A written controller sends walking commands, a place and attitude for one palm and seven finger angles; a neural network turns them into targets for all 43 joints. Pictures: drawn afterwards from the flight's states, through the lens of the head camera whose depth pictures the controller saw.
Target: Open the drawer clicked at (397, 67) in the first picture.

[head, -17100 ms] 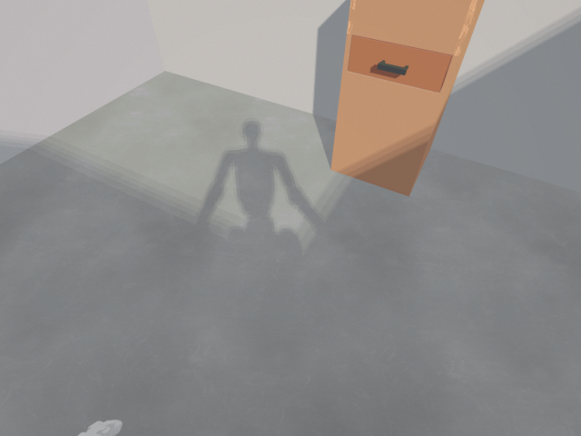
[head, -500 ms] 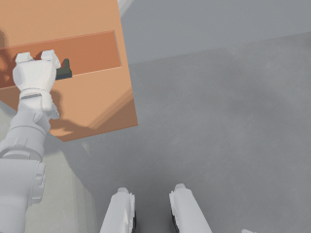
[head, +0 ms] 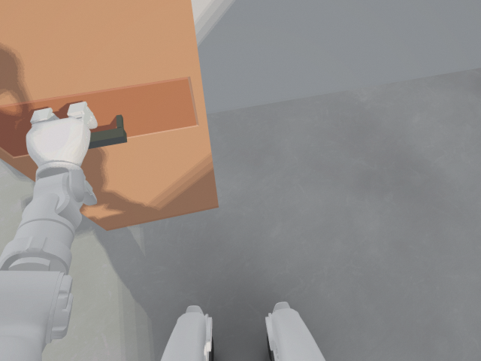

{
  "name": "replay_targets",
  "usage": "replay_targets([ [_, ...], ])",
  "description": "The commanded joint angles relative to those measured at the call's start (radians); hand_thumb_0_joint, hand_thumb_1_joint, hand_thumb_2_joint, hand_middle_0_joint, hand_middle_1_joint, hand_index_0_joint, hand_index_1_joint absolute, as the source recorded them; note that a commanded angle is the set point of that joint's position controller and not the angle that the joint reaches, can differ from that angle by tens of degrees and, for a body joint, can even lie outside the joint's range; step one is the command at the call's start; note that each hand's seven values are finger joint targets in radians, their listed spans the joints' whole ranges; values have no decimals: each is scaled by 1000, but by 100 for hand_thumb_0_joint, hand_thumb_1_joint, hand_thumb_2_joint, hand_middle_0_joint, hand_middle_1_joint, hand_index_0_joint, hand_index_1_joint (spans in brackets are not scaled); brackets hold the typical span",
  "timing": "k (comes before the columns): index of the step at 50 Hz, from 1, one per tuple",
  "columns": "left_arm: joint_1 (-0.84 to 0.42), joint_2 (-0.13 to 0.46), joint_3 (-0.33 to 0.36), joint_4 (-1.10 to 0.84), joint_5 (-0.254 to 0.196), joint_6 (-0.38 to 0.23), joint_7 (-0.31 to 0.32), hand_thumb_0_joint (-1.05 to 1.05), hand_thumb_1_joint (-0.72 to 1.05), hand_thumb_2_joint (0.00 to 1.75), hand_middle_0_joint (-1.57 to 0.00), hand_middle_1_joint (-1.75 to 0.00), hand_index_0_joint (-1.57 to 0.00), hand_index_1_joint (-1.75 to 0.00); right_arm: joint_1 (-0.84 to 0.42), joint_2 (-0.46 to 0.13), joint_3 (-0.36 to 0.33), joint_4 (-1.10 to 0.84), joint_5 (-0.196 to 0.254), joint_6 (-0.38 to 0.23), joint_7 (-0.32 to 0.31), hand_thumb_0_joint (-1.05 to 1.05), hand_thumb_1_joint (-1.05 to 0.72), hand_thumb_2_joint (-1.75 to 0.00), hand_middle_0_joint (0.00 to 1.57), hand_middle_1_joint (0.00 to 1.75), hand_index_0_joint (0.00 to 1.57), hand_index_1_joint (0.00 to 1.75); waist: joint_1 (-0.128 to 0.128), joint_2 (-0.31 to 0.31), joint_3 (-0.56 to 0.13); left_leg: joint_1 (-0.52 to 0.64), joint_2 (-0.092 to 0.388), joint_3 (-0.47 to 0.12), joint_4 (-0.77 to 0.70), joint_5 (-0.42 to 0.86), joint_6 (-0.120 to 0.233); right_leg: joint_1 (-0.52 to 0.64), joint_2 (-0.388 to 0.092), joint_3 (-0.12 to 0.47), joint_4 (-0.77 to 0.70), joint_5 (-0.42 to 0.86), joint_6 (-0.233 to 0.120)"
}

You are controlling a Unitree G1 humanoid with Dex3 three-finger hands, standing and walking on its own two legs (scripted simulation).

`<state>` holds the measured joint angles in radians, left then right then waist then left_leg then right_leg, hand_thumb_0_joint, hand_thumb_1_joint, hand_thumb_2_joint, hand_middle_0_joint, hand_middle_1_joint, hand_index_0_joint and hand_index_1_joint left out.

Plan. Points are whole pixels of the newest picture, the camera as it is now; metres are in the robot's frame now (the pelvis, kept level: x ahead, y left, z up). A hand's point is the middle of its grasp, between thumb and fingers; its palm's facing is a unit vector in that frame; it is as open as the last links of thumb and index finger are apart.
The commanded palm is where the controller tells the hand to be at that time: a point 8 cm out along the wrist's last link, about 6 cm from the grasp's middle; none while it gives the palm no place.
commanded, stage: lift the fingers back up to retry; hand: left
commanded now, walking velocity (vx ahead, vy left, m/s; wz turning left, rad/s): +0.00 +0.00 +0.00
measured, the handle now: (94, 131) +0.53 +0.27 -0.04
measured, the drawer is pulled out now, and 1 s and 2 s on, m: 0.00 0.00 0.00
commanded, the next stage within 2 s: re-aim the fingers above the handle in 0.44 s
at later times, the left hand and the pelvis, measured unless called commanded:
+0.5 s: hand (69, 146) +0.47 +0.27 +0.02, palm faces -0.08 -0.03 -1.00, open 13.8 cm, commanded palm +0.45 +0.26 +0.07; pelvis +0.03 +0.00 +0.04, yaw +0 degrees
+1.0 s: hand (72, 149) +0.46 +0.26 +0.02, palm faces -0.08 -0.02 -1.00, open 13.8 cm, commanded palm +0.45 +0.26 +0.07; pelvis +0.02 +0.00 +0.04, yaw +1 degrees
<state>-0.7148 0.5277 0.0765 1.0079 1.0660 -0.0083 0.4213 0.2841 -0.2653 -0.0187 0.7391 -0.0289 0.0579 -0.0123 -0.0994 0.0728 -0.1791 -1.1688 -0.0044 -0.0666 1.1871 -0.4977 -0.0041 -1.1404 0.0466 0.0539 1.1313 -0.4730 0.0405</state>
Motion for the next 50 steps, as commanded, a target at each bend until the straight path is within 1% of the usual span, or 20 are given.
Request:
replay_targets([
  [1, -359, 283, 43, -187, -10, 3, 35, 0, -50, 30, -30, -120, -30, -120, 159, -160, -69, -25, -3, -12, -17, 0, -90, -90, 20, 30, 20, 30, -14, 47, -486, 455, 0, 46, -168, 372, 37, 282, 9, -93, -180, 311, -60],
  [3, -362, 264, 20, -166, -13, 1, 16, 0, -50, 30, -30, -120, -30, -120, 164, -160, -70, -23, 0, -10, -21, 0, -90, -90, 20, 30, 20, 30, -22, 28, -453, 460, -2, 43, -188, 359, 36, 289, 10, -95, -202, 299, -61],
  [5, -397, 216, -18, -214, -15, -14, 2, 0, -50, 30, -30, -120, -30, -120, 174, -153, -77, -26, 0, -13, -23, 0, -90, -90, 20, 30, 20, 30, -28, 69, -464, 533, 1, 37, -206, 410, 31, 288, 14, -101, -217, 319, -67],
  [10, -338, 170, -29, -239, -25, -33, -11, 0, -50, 30, -30, -120, -30, -120, 180, -147, -86, -27, -3, -3, -22, 0, -90, -90, 20, 30, 20, 30, -17, 76, -456, 639, 4, 32, -240, 522, 21, 318, 20, -110, -259, 369, -70],
  [12, -334, 195, -8, -216, -20, -30, -2, 0, -50, 30, -30, -120, -30, -120, 180, -151, -83, -22, -3, 5, -21, 0, -90, -90, 20, 30, 20, 30, -15, 40, -413, 604, 3, 34, -255, 498, 25, 341, 19, -108, -269, 373, -68],
  [15, -281, 245, 41, -185, -8, -19, 13, 0, -50, 30, -30, -120, -30, -120, 162, -157, -76, -23, -6, 19, -12, 0, -90, -90, 20, 30, 20, 30, 19, 44, -395, 576, -4, 47, -268, 515, 26, 385, 17, -102, -268, 409, -75],
  [17, -236, 228, 36, -151, 3, -9, 25, 0, -50, 30, -30, -120, -30, -120, 154, -154, -75, -32, -5, 26, -7, 0, -90, -90, 20, 30, 20, 30, 20, 17, -361, 538, -5, 55, -272, 506, 29, 398, 17, -101, -268, 427, -74],
  [20, -221, 244, 53, -164, 6, -3, 33, 0, -50, 30, -30, -120, -30, -120, 143, -155, -78, -45, -7, 29, 0, 0, -90, -90, 20, 30, 20, 30, 36, 13, -408, 531, -11, 68, -275, 510, 30, 454, 14, -90, -265, 463, -74],
  [25, -270, 198, 22, -227, 5, -26, 35, 0, -50, 30, -30, -120, -30, -120, 149, -150, -92, -50, -8, 23, -4, 0, -90, -90, 20, 30, 20, 30, 6, 11, -447, 590, -3, 58, -265, 556, 28, 441, 14, -90, -265, 485, -69],
  [27, -282, 214, 37, -254, 4, -44, 42, 0, -50, 30, -30, -120, -30, -120, 153, -150, -95, -41, -10, 20, -7, 0, -90, -90, 20, 30, 20, 30, 6, 20, -466, 602, -3, 60, -259, 554, 29, 443, 12, -85, -262, 493, -66],
  [30, -305, 188, 20, -259, 8, -54, 53, 0, -50, 30, -30, -120, -30, -120, 150, -147, -96, -32, -13, 16, -10, 0, -90, -90, 20, 30, 20, 30, -6, 29, -446, 602, -3, 52, -255, 553, 27, 411, 11, -90, -260, 472, -68],
  [32, -285, 201, 30, -212, 15, -43, 63, 0, -50, 30, -30, -120, -30, -120, 149, -151, -94, -19, -13, 18, -7, 0, -90, -90, 20, 30, 20, 30, -1, 8, -422, 577, -3, 53, -255, 524, 27, 399, 12, -92, -258, 448, -68],
  [36, -321, 191, 16, -187, 21, -14, 76, 0, -50, 30, -30, -120, -30, -120, 145, -150, -92, -18, -12, 18, -2, 0, -90, -90, 20, 30, 20, 30, -3, 40, -418, 581, -6, 52, -262, 504, 25, 382, 13, -96, -261, 419, -71],
  [37, -303, 213, 33, -177, 21, -5, 74, 0, -50, 30, -30, -120, -30, -120, 144, -153, -91, -19, -13, 19, 0, 0, -90, -90, 20, 30, 20, 30, 9, 34, -432, 577, -7, 53, -262, 504, 23, 396, 13, -95, -257, 423, -71],
  [39, -298, 215, 31, -168, 13, 11, 69, 0, -50, 30, -30, -120, -30, -120, 142, -152, -88, -26, -11, 22, 0, 0, -90, -90, 20, 30, 20, 30, 8, 13, -451, 566, -10, 59, -266, 493, 28, 432, 13, -91, -264, 442, -68],
  [41, -278, 210, 28, -173, 11, 17, 57, 0, -50, 30, -30, -120, -30, -120, 140, -150, -88, -33, -10, 23, 1, 0, -90, -90, 20, 30, 20, 30, 19, 31, -465, 578, -11, 61, -272, 510, 26, 449, 13, -90, -262, 457, -69],
  [42, -263, 182, 7, -152, 7, 23, 49, 0, -50, 30, -30, -120, -30, -120, 136, -149, -87, -36, -6, 24, 2, 0, -90, -90, 20, 30, 20, 30, 15, 21, -431, 572, -11, 62, -280, 486, 27, 438, 14, -92, -274, 432, -69],
  [45, -277, 197, 15, -170, 3, 10, 34, 0, -50, 30, -30, -120, -30, -120, 133, -150, -85, -41, -5, 21, -4, 0, -90, -90, 20, 30, 20, 30, 13, -8, -421, 550, -12, 65, -287, 450, 34, 456, 13, -85, -286, 419, -67],
  [47, -286, 189, 0, -147, 5, 0, 28, 0, -50, 30, -30, -120, -30, -120, 135, -149, -84, -39, -1, 18, -11, 0, -90, -90, 20, 30, 20, 30, -4, -39, -382, 515, -13, 69, -287, 405, 41, 449, 9, -78, -296, 399, -62],
  [50, -334, 257, 39, -152, 11, -25, 27, 0, -50, 30, -30, -120, -30, -120, 129, -155, -79, -32, -1, 13, -18, 0, -90, -90, 20, 30, 20, 30, -2, -37, -350, 471, -14, 66, -284, 352, 44, 430, 5, -72, -290, 351, -64],
])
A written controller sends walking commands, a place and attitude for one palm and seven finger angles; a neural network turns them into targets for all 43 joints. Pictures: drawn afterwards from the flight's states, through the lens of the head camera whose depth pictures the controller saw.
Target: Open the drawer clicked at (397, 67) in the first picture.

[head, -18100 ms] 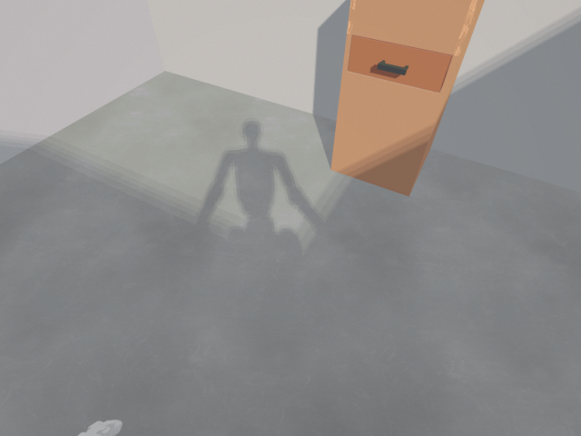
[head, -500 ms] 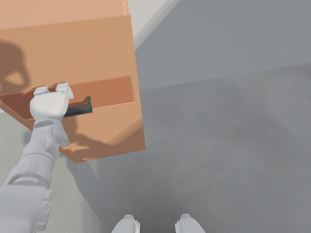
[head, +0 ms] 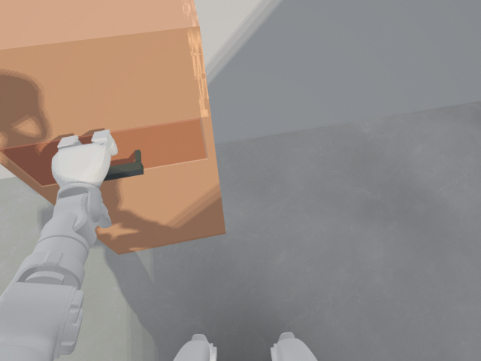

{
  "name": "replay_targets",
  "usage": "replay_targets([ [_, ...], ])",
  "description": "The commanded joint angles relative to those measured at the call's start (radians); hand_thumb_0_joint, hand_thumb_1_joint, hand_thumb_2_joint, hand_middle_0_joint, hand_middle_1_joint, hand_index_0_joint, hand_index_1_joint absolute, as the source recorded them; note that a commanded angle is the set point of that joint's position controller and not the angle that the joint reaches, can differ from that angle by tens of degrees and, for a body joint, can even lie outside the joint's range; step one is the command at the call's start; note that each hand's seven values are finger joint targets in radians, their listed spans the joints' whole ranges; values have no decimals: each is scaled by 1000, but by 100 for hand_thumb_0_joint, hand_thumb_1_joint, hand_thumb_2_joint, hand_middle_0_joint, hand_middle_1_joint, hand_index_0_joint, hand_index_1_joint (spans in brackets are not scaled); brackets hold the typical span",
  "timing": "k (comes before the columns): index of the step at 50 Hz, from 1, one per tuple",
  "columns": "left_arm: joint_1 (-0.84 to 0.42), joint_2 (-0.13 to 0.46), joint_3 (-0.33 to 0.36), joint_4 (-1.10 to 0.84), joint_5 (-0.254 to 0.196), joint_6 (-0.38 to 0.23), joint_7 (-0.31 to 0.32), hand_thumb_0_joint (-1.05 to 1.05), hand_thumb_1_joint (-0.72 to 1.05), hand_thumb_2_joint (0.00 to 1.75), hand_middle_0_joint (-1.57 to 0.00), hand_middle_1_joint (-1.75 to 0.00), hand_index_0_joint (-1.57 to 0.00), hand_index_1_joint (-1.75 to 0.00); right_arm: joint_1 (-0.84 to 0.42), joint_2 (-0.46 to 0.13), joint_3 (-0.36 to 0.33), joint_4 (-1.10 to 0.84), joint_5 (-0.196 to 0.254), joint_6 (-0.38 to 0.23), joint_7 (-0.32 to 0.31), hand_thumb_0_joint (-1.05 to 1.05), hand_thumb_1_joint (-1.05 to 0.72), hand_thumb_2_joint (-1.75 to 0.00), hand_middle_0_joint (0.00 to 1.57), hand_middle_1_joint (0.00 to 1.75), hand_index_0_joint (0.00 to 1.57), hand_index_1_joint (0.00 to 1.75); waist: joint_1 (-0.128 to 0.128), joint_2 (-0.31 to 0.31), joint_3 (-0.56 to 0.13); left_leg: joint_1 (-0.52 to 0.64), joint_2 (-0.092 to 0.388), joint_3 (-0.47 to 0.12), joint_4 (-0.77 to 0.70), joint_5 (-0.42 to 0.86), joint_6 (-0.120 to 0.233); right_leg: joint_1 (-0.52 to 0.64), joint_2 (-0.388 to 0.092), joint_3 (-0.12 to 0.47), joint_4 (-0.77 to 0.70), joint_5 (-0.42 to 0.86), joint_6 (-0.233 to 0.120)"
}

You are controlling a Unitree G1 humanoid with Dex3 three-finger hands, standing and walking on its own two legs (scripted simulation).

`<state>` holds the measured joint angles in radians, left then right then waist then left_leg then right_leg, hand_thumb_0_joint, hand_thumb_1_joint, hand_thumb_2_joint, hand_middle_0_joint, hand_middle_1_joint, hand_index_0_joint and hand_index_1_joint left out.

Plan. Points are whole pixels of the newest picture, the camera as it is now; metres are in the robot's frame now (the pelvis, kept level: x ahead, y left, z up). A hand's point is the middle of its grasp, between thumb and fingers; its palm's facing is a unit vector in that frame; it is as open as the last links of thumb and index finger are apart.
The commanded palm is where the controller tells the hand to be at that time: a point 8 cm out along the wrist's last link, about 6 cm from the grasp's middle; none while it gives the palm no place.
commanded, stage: re-aim the fingers above the handle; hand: left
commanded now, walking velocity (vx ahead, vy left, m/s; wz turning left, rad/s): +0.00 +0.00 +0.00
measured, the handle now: (115, 164) +0.51 +0.26 -0.07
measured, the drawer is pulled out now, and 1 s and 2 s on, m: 0.00 0.00 0.00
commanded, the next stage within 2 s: lower the fingers behind the handle in 1.56 s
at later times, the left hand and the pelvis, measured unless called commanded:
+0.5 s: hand (102, 174) +0.45 +0.26 -0.01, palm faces -0.04 -0.04 -1.00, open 13.8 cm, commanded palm +0.44 +0.26 +0.04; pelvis -0.01 +0.00 -0.01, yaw +0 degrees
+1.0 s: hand (102, 172) +0.46 +0.26 -0.03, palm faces -0.01 -0.05 -1.00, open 13.7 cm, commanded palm +0.44 +0.27 +0.04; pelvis +0.00 +0.01 -0.01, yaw +0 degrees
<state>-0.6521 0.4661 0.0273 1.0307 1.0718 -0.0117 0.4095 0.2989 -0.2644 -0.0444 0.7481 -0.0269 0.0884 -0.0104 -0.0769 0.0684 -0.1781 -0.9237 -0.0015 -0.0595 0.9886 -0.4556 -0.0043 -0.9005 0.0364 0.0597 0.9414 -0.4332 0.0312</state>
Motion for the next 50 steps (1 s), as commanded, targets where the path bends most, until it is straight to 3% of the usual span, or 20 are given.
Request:
replay_targets([
  [1, -390, 307, 75, -166, 13, -28, 42, 0, -50, 30, -30, -120, -30, -120, 118, -154, -54, -44, -3, -20, -21, 0, -90, -90, 20, 30, 20, 30, -25, -4, -364, 231, -19, 60, -83, 309, 43, 174, 16, -76, -96, 302, -55],
  [2, -409, 324, 85, -167, 14, -36, 46, 0, -50, 30, -30, -120, -30, -120, 117, -156, -53, -40, -4, -22, -22, 0, -90, -90, 20, 30, 20, 30, -28, -3, -352, 224, -17, 59, -77, 297, 43, 158, 15, -77, -93, 285, -56],
  [6, -383, 327, 101, -179, 17, -53, 63, 0, -50, 30, -30, -120, -30, -120, 129, -154, -59, -38, -11, -31, -17, 0, -90, -90, 20, 30, 20, 30, -13, 43, -448, 270, -17, 53, -54, 364, 35, 147, 20, -83, -61, 322, -59],
  [8, -389, 306, 84, -154, 11, -43, 66, 0, -50, 30, -30, -120, -30, -120, 133, -154, -60, -34, -10, -33, -13, 0, -90, -90, 20, 30, 20, 30, -22, 37, -428, 253, -16, 56, -50, 349, 33, 136, 20, -86, -65, 311, -56],
  [10, -409, 330, 98, -158, 8, -33, 66, 0, -50, 30, -30, -120, -30, -120, 136, -159, -59, -32, -10, -32, -12, 0, -90, -90, 20, 30, 20, 30, -21, 28, -443, 255, -15, 49, -51, 353, 32, 143, 22, -88, -62, 311, -58],
  [15, -462, 250, 32, -182, 1, -19, 56, 0, -50, 30, -30, -120, -30, -120, 149, -154, -67, -31, -8, -41, -11, 0, -90, -90, 20, 30, 20, 30, -46, 43, -464, 323, -9, 40, -58, 377, 30, 112, 28, -97, -78, 302, -57],
  [17, -473, 263, 38, -174, 1, -19, 52, 0, -50, 30, -30, -120, -30, -120, 155, -158, -65, -22, -6, -41, -16, 0, -90, -90, 20, 30, 20, 30, -51, 32, -444, 321, -7, 36, -63, 363, 31, 103, 26, -97, -83, 287, -55],
  [20, -474, 297, 66, -195, 4, -24, 54, 0, -50, 30, -30, -120, -30, -120, 149, -160, -60, -21, -11, -39, -16, 0, -90, -90, 20, 30, 20, 30, -32, 62, -455, 331, -9, 33, -67, 384, 27, 110, 26, -98, -76, 292, -61],
  [25, -429, 362, 116, -119, 14, 8, 71, 0, -50, 30, -30, -120, -30, -120, 130, -166, -42, -18, -13, -27, -8, 0, -90, -90, 20, 30, 20, 30, -13, 35, -387, 244, -13, 44, -72, 338, 33, 125, 24, -96, -73, 274, -61],
  [27, -420, 359, 94, -71, 18, 33, 67, 0, -50, 30, -30, -120, -30, -120, 126, -165, -36, -30, -8, -23, -10, 0, -90, -90, 20, 30, 20, 30, -23, 4, -352, 196, -18, 52, -75, 301, 39, 134, 23, -91, -80, 264, -56],
  [29, -425, 364, 87, -64, 17, 41, 56, 0, -50, 30, -30, -120, -30, -120, 130, -166, -37, -39, -5, -25, -12, 0, -90, -90, 20, 30, 20, 30, -26, -5, -371, 190, -20, 59, -75, 291, 41, 154, 21, -86, -84, 270, -53],
  [32, -429, 354, 85, -118, -1, 14, 23, 0, -50, 30, -30, -120, -30, -120, 154, -164, -46, -43, -5, -31, -12, 0, -90, -90, 20, 30, 20, 30, -22, 33, -470, 266, -14, 58, -62, 374, 37, 179, 22, -86, -67, 346, -53],
  [34, -426, 297, 47, -144, -7, -15, -2, 0, -50, 30, -30, -120, -30, -120, 164, -156, -55, -44, -4, -36, -16, 0, -90, -90, 20, 30, 20, 30, -39, 22, -486, 295, -9, 54, -51, 405, 35, 168, 24, -87, -68, 367, -51],
  [37, -425, 249, 23, -164, -14, -60, -15, 0, -50, 30, -30, -120, -30, -120, 177, -150, -64, -31, -4, -46, -23, 0, -90, -90, 20, 30, 20, 30, -59, -3, -450, 291, -6, 47, -36, 405, 38, 133, 26, -87, -71, 362, -49],
  [39, -453, 280, 46, -180, -3, -83, -3, 0, -50, 30, -30, -120, -30, -120, 175, -155, -63, -24, -7, -48, -26, 0, -90, -90, 20, 30, 20, 30, -59, 4, -412, 270, -4, 38, -37, 369, 36, 94, 25, -90, -67, 314, -53],
  [44, -478, 356, 122, -247, 26, -94, 80, 0, -50, 30, -30, -120, -30, -120, 166, -158, -62, -15, -22, -44, -14, 0, -90, -90, 20, 30, 20, 30, -21, 119, -493, 325, -6, 28, -15, 477, 18, 64, 27, -102, -19, 345, -66],
  [46, -431, 387, 159, -221, 29, -56, 106, 0, -50, 30, -30, -120, -30, -120, 155, -161, -59, -10, -27, -32, -4, 0, -90, -90, 20, 30, 20, 30, -4, 118, -517, 331, -6, 29, -7, 531, 12, 81, 29, -106, -5, 380, -65],
  [47, -405, 365, 146, -198, 28, -29, 111, 0, -50, 30, -30, -120, -30, -120, 149, -159, -57, -15, -25, -28, 1, 0, -90, -90, 20, 30, 20, 30, 0, 116, -494, 327, -6, 33, -15, 534, 9, 86, 31, -111, -10, 381, -65],
  [49, -399, 349, 128, -172, 20, 21, 113, 0, -50, 30, -30, -120, -30, -120, 149, -162, -57, -20, -22, -22, 9, 0, -90, -90, 20, 30, 20, 30, -9, 83, -487, 309, -7, 45, -27, 514, 16, 127, 30, -110, -28, 402, -59],
  [50, -394, 379, 151, -176, 13, 36, 108, 0, -50, 30, -30, -120, -30, -120, 143, -167, -54, -23, -21, -18, 10, 0, -90, -90, 20, 30, 20, 30, 0, 59, -503, 304, -10, 45, -30, 517, 19, 160, 30, -106, -30, 420, -58],
])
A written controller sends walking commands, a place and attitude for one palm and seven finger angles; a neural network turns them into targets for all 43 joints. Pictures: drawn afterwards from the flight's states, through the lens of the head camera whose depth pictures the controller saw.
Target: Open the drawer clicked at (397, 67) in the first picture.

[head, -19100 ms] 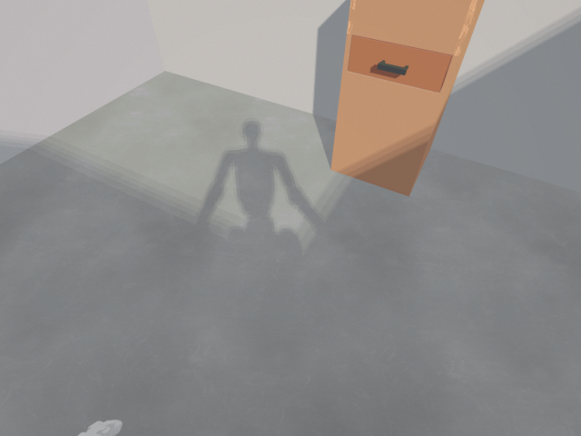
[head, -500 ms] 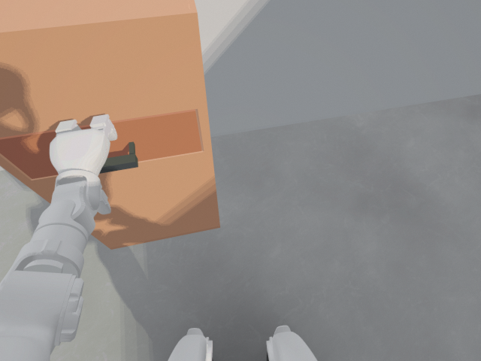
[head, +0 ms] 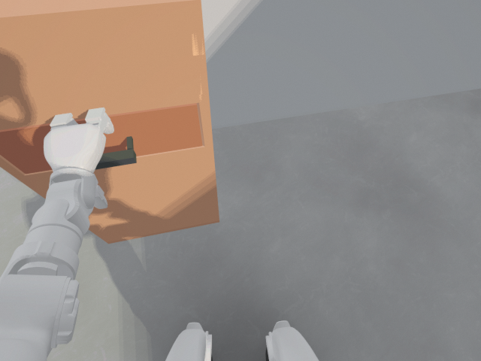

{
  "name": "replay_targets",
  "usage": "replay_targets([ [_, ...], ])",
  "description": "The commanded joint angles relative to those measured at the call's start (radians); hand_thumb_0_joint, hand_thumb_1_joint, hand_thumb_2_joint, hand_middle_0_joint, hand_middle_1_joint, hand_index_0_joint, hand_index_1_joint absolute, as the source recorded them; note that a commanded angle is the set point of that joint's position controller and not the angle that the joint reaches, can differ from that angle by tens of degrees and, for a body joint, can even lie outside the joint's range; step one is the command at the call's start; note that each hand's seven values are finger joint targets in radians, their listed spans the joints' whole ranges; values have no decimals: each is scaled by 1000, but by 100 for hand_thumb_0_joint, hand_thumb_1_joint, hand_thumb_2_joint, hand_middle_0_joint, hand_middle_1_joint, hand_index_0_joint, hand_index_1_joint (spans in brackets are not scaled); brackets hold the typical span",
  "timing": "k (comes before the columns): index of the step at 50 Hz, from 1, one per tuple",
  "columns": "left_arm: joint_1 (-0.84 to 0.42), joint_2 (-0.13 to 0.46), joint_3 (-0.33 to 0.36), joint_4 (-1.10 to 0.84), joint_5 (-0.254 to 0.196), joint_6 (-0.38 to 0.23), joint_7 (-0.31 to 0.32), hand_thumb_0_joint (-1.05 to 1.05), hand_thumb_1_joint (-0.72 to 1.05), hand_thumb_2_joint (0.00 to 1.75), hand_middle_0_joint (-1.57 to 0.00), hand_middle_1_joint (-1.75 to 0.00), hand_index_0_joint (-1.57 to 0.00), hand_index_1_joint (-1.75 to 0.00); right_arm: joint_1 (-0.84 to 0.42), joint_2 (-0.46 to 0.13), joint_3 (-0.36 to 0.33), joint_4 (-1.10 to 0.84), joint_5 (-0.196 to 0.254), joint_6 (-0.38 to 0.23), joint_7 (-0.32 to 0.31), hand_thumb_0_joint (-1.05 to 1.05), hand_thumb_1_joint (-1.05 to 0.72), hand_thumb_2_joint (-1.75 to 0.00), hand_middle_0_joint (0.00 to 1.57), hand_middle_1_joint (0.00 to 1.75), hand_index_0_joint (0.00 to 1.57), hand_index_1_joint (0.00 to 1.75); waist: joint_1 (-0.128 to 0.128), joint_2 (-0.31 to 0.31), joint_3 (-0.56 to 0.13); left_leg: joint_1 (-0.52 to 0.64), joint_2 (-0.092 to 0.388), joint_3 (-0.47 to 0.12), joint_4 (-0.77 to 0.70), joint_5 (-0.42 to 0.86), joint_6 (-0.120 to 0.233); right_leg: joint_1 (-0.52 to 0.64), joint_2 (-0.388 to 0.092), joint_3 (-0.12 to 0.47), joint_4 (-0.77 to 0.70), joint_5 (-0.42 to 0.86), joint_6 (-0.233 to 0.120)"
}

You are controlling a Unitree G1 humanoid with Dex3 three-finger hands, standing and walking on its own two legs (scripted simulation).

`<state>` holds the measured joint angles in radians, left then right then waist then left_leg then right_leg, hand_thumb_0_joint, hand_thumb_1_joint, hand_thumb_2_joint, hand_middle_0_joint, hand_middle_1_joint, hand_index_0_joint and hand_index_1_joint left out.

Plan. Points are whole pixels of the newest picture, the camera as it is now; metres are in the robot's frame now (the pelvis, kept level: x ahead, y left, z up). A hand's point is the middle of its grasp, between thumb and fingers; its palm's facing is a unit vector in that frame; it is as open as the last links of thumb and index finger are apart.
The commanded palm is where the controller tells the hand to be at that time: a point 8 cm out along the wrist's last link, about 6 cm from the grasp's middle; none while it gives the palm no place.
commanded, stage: re-aim the fingers above the handle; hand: left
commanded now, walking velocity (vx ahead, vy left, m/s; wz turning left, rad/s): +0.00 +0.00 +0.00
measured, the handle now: (105, 152) +0.51 +0.26 -0.06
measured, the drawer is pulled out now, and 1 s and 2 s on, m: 0.00 0.00 0.00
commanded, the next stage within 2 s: lower the fingers behind the handle in 0.56 s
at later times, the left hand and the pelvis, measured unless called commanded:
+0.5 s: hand (92, 162) +0.45 +0.25 -0.01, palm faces +0.01 -0.03 -1.00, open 13.8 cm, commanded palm +0.43 +0.26 +0.05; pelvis +0.00 +0.00 +0.00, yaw +0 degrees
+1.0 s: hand (88, 176) +0.44 +0.27 -0.03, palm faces +0.00 -0.01 -1.00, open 13.8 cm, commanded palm +0.42 +0.25 +0.03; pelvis -0.01 +0.00 -0.01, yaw +0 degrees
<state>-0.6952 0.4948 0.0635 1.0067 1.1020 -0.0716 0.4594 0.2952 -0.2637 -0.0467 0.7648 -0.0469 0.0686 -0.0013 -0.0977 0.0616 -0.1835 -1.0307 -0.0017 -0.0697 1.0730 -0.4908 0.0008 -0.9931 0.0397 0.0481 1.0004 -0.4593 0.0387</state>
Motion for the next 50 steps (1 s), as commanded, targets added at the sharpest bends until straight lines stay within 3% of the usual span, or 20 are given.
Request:
replay_targets([
  [1, -362, 366, 114, -172, -16, 109, 55, 0, -50, 30, -30, -120, -30, -120, 150, -170, -49, -45, 3, 8, 0, 0, -90, -90, 20, 30, 20, 30, 24, 81, -523, 426, -12, 59, -124, 563, 14, 276, 25, -92, -93, 465, -65],
  [4, -340, 346, 92, -182, -33, 134, 23, 0, -50, 30, -30, -120, -30, -120, 141, -167, -49, -54, 10, 14, -7, 0, -90, -90, 20, 30, 20, 30, 17, 40, -511, 442, -11, 67, -148, 544, 22, 330, 24, -86, -125, 482, -58],
  [6, -346, 273, 35, -202, -43, 120, -9, 0, -50, 30, -30, -120, -30, -120, 145, -160, -54, -60, 15, 8, -13, 0, -90, -90, 20, 30, 20, 30, -4, 42, -490, 473, -7, 61, -162, 536, 23, 318, 24, -87, -147, 465, -57],
  [10, -344, 161, -57, -163, -50, 70, -72, 0, -50, 30, -30, -120, -30, -120, 153, -148, -58, -60, 25, -6, -31, 0, -90, -90, 20, 30, 20, 30, -41, -29, -357, 451, -4, 54, -187, 438, 32, 266, 24, -88, -192, 373, -59],
  [11, -348, 136, -78, -157, -47, 53, -79, 0, -50, 30, -30, -120, -30, -120, 156, -145, -59, -57, 25, -11, -35, 0, -90, -90, 20, 30, 20, 30, -45, -8, -334, 448, -5, 54, -189, 415, 32, 241, 24, -87, -196, 348, -59],
  [14, -370, 143, -64, -175, -35, -2, -72, 0, -50, 30, -30, -120, -30, -120, 158, -141, -62, -53, 20, -20, -40, 0, -90, -90, 20, 30, 20, 30, -38, 10, -326, 447, -3, 42, -180, 394, 27, 191, 24, -90, -178, 302, -67],
  [16, -382, 180, -26, -177, -23, -27, -46, 0, -50, 30, -30, -120, -30, -120, 156, -142, -61, -48, 14, -22, -36, 0, -90, -90, 20, 30, 20, 30, -23, 57, -330, 440, -4, 39, -167, 411, 22, 161, 22, -90, -155, 299, -74],
  [18, -380, 263, 49, -183, -7, -35, -1, 0, -50, 30, -30, -120, -30, -120, 147, -148, -57, -44, 4, -19, -29, 0, -90, -90, 20, 30, 20, 30, -1, 61, -370, 412, -7, 39, -145, 423, 20, 164, 21, -89, -125, 310, -76],
  [20, -349, 335, 119, -187, 1, -18, 41, 0, -50, 30, -30, -120, -30, -120, 128, -154, -51, -44, -7, -13, -19, 0, -90, -90, 20, 30, 20, 30, 38, 86, -428, 382, -15, 46, -128, 455, 17, 198, 21, -85, -89, 346, -79],
  [25, -322, 371, 131, -148, 6, 97, 93, 0, -50, 30, -30, -120, -30, -120, 103, -160, -44, -61, -4, -1, -5, 0, -90, -90, 20, 30, 20, 30, 46, 57, -492, 352, -22, 71, -125, 467, 19, 287, 21, -81, -84, 410, -68],
  [26, -330, 372, 122, -149, 1, 118, 84, 0, -50, 30, -30, -120, -30, -120, 114, -162, -45, -63, 1, 2, -6, 0, -90, -90, 20, 30, 20, 30, 39, 56, -513, 370, -19, 72, -131, 477, 18, 304, 21, -80, -90, 429, -64],
  [27, -335, 320, 78, -151, -12, 135, 67, 0, -50, 30, -30, -120, -30, -120, 119, -158, -51, -67, 7, 2, -6, 0, -90, -90, 20, 30, 20, 30, 24, 59, -521, 390, -20, 79, -136, 477, 20, 319, 21, -78, -108, 441, -60],
  [30, -337, 273, 31, -131, -61, 144, -10, 0, -50, 30, -30, -120, -30, -120, 143, -160, -56, -62, 19, -3, -17, 0, -90, -90, 20, 30, 20, 30, -15, -37, -507, 398, -18, 79, -151, 450, 33, 375, 19, -67, -153, 467, -48],
  [34, -376, 188, -56, -168, -68, 55, -104, 0, -50, 30, -30, -120, -30, -120, 158, -148, -60, -48, 28, -26, -48, 0, -90, -90, 20, 30, 20, 30, -52, -53, -395, 400, -13, 68, -166, 370, 43, 304, 16, -64, -189, 382, -47],
  [36, -373, 209, -42, -163, -48, -8, -117, 0, -50, 30, -30, -120, -30, -120, 155, -147, -56, -38, 25, -33, -58, 0, -90, -90, 20, 30, 20, 30, -48, -27, -336, 371, -11, 58, -153, 339, 43, 230, 15, -63, -173, 326, -56],
  [40, -303, 310, 77, -160, -14, -91, -64, 0, -50, 30, -30, -120, -30, -120, 138, -152, -51, -34, 7, -29, -46, 0, -90, -90, 20, 30, 20, 30, 18, 52, -332, 314, -13, 51, -113, 362, 30, 152, 19, -73, -99, 292, -78],
  [41, -306, 291, 68, -167, 2, -97, -34, 0, -50, 30, -30, -120, -30, -120, 134, -146, -53, -42, 3, -30, -40, 0, -90, -90, 20, 30, 20, 30, 15, 91, -352, 319, -11, 49, -102, 375, 24, 120, 20, -79, -80, 287, -80],
  [45, -270, 327, 134, -137, 17, -37, 76, 0, -50, 30, -30, -120, -30, -120, 117, -154, -57, -49, -12, -28, -11, 0, -90, -90, 20, 30, 20, 30, 42, 69, -426, 291, -11, 51, -65, 431, 16, 120, 24, -90, -27, 319, -79],
  [47, -296, 309, 117, -153, 19, 13, 110, 0, -50, 30, -30, -120, -30, -120, 127, -155, -61, -54, -11, -26, 0, 0, -90, -90, 20, 30, 20, 30, 34, 90, -497, 331, -9, 54, -57, 471, 10, 134, 26, -94, -21, 355, -74],
  [50, -391, 284, 81, -171, 4, 78, 114, 0, -50, 30, -30, -120, -30, -120, 132, -162, -65, -44, -7, -26, 6, 0, -90, -90, 20, 30, 20, 30, -3, 78, -544, 369, -5, 45, -57, 475, 9, 149, 27, -96, -30, 363, -67],
])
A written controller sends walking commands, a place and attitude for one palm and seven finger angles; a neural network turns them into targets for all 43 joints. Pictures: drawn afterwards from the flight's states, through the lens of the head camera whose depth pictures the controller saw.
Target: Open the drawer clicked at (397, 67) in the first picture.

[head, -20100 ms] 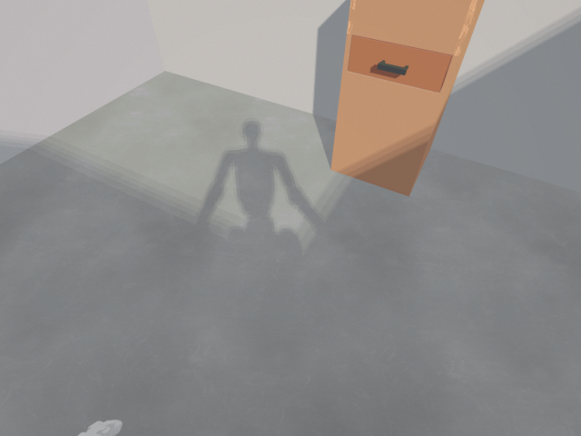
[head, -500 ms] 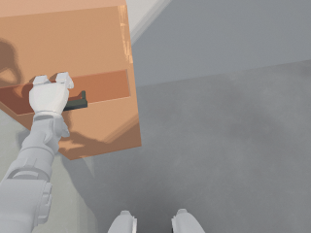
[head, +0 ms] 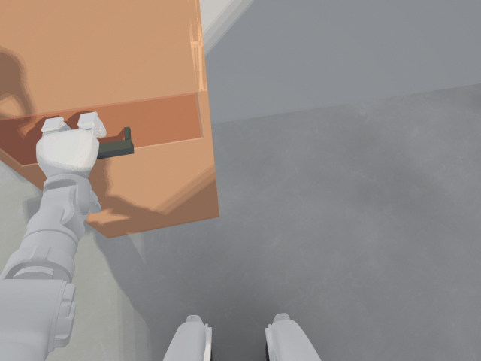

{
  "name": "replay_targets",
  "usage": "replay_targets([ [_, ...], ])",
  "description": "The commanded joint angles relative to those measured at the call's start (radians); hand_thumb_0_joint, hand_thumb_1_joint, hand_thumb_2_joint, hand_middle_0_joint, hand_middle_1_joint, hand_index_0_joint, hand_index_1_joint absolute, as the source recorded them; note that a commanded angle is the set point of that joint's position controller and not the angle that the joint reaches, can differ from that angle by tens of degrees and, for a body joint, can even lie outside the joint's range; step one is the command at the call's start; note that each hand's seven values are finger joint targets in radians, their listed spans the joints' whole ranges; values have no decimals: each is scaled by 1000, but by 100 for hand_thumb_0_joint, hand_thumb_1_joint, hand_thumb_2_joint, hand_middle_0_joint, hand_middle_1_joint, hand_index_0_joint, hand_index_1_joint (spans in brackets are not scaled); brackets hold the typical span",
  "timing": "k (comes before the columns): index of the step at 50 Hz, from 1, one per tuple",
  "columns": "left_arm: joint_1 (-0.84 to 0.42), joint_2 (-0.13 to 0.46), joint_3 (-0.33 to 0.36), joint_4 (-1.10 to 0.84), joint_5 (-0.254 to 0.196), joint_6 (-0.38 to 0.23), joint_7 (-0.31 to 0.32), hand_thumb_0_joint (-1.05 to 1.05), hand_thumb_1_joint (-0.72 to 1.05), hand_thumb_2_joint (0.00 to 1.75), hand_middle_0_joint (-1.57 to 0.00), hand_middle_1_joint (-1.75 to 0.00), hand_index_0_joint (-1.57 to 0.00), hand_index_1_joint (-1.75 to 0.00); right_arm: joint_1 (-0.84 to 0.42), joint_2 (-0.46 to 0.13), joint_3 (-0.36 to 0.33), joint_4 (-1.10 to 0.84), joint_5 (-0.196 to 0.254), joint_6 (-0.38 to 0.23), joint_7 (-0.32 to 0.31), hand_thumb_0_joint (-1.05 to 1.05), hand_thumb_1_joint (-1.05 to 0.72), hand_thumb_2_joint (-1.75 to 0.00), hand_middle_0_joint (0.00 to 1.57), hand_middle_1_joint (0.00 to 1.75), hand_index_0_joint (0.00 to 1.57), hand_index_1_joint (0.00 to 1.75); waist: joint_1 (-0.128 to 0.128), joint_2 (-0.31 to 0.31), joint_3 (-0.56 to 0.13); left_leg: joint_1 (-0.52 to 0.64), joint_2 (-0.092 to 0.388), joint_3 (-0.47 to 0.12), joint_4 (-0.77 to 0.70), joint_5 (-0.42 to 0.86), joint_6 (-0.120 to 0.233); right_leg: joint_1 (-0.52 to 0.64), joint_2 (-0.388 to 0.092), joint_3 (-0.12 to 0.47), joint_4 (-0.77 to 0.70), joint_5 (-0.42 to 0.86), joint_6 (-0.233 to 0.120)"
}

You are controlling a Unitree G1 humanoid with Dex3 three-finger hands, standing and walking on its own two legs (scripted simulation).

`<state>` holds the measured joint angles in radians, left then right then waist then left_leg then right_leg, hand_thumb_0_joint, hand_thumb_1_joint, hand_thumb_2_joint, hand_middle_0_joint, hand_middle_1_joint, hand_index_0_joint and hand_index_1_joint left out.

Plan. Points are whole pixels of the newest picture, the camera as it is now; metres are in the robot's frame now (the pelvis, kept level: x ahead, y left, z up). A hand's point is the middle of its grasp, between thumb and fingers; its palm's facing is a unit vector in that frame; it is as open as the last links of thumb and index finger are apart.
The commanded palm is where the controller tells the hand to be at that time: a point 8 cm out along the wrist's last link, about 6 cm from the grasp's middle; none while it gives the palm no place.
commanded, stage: lower the fingers behind the handle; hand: left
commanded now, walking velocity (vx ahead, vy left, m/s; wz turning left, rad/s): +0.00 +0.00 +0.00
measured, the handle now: (103, 143) +0.52 +0.27 -0.05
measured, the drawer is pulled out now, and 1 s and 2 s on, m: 0.00 0.00 0.00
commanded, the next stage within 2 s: lift the fingers back up to retry in 1.26 s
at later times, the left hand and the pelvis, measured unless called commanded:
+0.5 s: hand (96, 169) +0.45 +0.26 -0.04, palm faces -0.03 -0.01 -1.00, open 13.9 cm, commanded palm +0.44 +0.26 +0.00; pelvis +0.00 +0.00 -0.01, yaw +0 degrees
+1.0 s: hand (97, 168) +0.46 +0.26 -0.04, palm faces -0.02 +0.02 -1.00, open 13.8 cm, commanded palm +0.44 +0.26 -0.02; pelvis -0.03 -0.01 -0.04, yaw +0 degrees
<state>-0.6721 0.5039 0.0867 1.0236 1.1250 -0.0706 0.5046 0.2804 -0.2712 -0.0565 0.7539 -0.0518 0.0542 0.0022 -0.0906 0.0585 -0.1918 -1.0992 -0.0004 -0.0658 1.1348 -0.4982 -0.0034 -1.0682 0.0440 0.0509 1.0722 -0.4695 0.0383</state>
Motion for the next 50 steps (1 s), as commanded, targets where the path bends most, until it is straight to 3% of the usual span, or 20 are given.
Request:
replay_targets([
  [1, -423, 263, 38, -185, -22, 93, 60, 0, -50, 30, -30, -120, -30, -120, 152, -156, -56, -30, 2, -10, 2, 0, -90, -90, 20, 30, 20, 30, -16, 86, -547, 459, -5, 41, -125, 471, 13, 223, 22, -98, -112, 361, -64],
  [5, -516, 222, -22, -191, -45, 99, 6, 0, -50, 30, -30, -120, -30, -120, 161, -156, -52, -15, 5, -21, -20, 0, -90, -90, 20, 30, 20, 30, -63, 43, -519, 476, -2, 22, -139, 409, 24, 202, 20, -98, -141, 311, -58],
  [6, -517, 215, -35, -180, -42, 90, -6, 0, -50, 30, -30, -120, -30, -120, 162, -154, -51, -8, 7, -27, -25, 0, -90, -90, 20, 30, 20, 30, -65, 55, -496, 474, -1, 22, -140, 387, 25, 181, 18, -96, -145, 291, -58],
  [9, -455, 197, -44, -122, -38, 71, -36, 0, -50, 30, -30, -120, -30, -120, 160, -149, -41, 0, 3, -31, -30, 0, -90, -90, 20, 30, 20, 30, -53, 53, -435, 434, -3, 24, -134, 364, 28, 151, 17, -98, -139, 266, -64],
  [13, -364, 262, 11, -27, -32, 52, -52, 0, -50, 30, -30, -120, -30, -120, 147, -150, -20, -10, 0, -24, -26, 0, -90, -90, 20, 30, 20, 30, -24, 11, -349, 294, -7, 38, -111, 321, 36, 149, 17, -93, -109, 257, -68],
  [16, -314, 280, 41, -72, -17, 30, -39, 0, -50, 30, -30, -120, -30, -120, 145, -145, -24, -34, -3, -21, -16, 0, -90, -90, 20, 30, 20, 30, 13, 72, -432, 304, -9, 47, -90, 387, 29, 168, 17, -89, -68, 321, -74],
  [19, -263, 277, 62, -111, -14, 18, -13, 0, -50, 30, -30, -120, -30, -120, 139, -143, -32, -46, -5, -20, -5, 0, -90, -90, 20, 30, 20, 30, 24, 47, -460, 297, -6, 55, -69, 411, 28, 185, 19, -87, -53, 352, -72],
  [22, -319, 255, 49, -142, -21, 12, 13, 0, -50, 30, -30, -120, -30, -120, 142, -145, -41, -42, -2, -25, -4, 0, -90, -90, 20, 30, 20, 30, -9, 13, -460, 263, -5, 53, -51, 369, 34, 169, 18, -82, -49, 332, -64],
  [24, -345, 286, 62, -107, -25, 30, 30, 0, -50, 30, -30, -120, -30, -120, 143, -153, -40, -25, -1, -28, -3, 0, -90, -90, 20, 30, 20, 30, -20, 3, -441, 226, -7, 55, -44, 321, 37, 159, 15, -78, -47, 298, -60],
  [26, -343, 316, 76, -67, -26, 55, 34, 0, -50, 30, -30, -120, -30, -120, 145, -160, -34, -19, 0, -27, -4, 0, -90, -90, 20, 30, 20, 30, -13, -2, -443, 203, -11, 54, -40, 312, 38, 157, 13, -78, -34, 290, -60],
  [27, -363, 308, 64, -61, -25, 65, 34, 0, -50, 30, -30, -120, -30, -120, 146, -161, -36, -17, 1, -27, -6, 0, -90, -90, 20, 30, 20, 30, -25, -8, -452, 202, -10, 52, -33, 309, 39, 147, 13, -78, -32, 289, -58],
  [31, -353, 313, 56, -10, -34, 108, 17, 0, -50, 30, -30, -120, -30, -120, 145, -164, -28, -18, 4, -23, -4, 0, -90, -90, 20, 30, 20, 30, -16, 3, -468, 191, -17, 59, -26, 305, 40, 158, 10, -76, -25, 296, -57],
  [34, -347, 315, 35, 24, -43, 126, -17, 0, -50, 30, -30, -120, -30, -120, 139, -161, -16, -29, 10, -23, -10, 0, -90, -90, 20, 30, 20, 30, -20, -26, -434, 133, -23, 67, -19, 265, 45, 179, 9, -67, -29, 288, -52],
  [40, -324, 315, 24, 38, -48, 97, -78, 0, -50, 30, -30, -120, -30, -120, 126, -158, -6, -55, 17, -31, -21, 0, -90, -90, 20, 30, 20, 30, -18, -43, -395, 71, -22, 65, 1, 194, 48, 132, 9, -65, -9, 220, -55],
  [43, -333, 291, 3, 54, -43, 76, -85, 0, -50, 30, -30, -120, -30, -120, 125, -158, -5, -65, 22, -43, -24, 0, -90, -90, 20, 30, 20, 30, -37, -74, -354, 25, -18, 64, 23, 144, 51, 79, 7, -67, 0, 167, -52],
  [44, -341, 322, 25, 38, -40, 67, -83, 0, -50, 30, -30, -120, -30, -120, 126, -161, -5, -67, 23, -45, -26, 0, -90, -90, 20, 30, 20, 30, -29, -74, -364, 17, -18, 63, 27, 134, 51, 77, 8, -65, 5, 153, -52],
  [50, -391, 315, 26, -4, -41, 64, -65, 0, -50, 30, -30, -120, -30, -120, 143, -160, -13, -69, 22, -55, -25, 0, -90, -90, 20, 30, 20, 30, -30, -17, -423, 51, -17, 52, 36, 138, 47, 33, 11, -73, 29, 125, -58],
])
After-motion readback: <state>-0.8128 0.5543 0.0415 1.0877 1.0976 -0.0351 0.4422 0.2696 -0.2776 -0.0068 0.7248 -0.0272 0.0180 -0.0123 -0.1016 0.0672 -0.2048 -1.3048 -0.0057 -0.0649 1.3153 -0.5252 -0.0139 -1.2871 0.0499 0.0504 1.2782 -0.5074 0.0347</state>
